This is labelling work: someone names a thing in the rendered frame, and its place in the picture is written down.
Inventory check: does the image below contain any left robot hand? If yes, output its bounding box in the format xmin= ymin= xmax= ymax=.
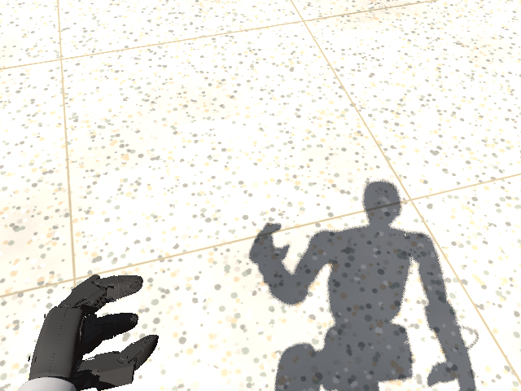
xmin=28 ymin=275 xmax=159 ymax=391

